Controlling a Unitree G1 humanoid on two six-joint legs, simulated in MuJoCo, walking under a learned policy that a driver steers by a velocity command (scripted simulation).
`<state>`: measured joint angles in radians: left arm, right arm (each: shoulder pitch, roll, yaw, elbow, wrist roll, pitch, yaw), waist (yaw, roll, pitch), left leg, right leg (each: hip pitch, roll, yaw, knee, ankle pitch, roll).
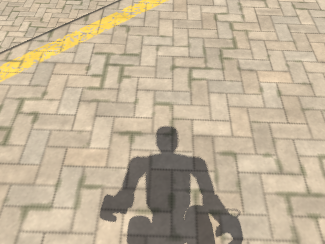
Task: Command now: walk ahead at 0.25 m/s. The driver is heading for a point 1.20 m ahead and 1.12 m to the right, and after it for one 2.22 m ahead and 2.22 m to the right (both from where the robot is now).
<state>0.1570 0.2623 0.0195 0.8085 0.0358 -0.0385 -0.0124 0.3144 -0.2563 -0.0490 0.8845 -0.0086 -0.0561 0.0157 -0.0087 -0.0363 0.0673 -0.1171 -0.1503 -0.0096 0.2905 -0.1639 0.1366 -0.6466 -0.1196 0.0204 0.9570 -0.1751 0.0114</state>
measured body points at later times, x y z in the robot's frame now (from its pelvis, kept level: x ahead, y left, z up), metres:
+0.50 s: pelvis +0.13 -0.03 -0.01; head +0.17 -0.06 +0.44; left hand +0.26 +0.23 -0.13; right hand +0.20 -0.31 -0.14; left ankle +0.18 +0.12 -0.68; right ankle +0.19 -0.10 -0.74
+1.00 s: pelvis +0.16 +0.02 +0.00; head +0.20 +0.03 +0.45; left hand +0.39 +0.22 -0.14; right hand +0.12 -0.28 -0.09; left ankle +0.20 +0.10 -0.74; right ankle +0.07 -0.08 -0.66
